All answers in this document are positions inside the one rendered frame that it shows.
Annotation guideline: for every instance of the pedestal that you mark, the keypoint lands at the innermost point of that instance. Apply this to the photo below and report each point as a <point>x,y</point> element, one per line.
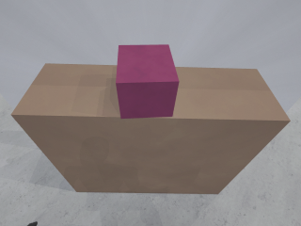
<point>222,118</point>

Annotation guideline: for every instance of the carton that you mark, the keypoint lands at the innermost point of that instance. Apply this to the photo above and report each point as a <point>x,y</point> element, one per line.
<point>146,81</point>

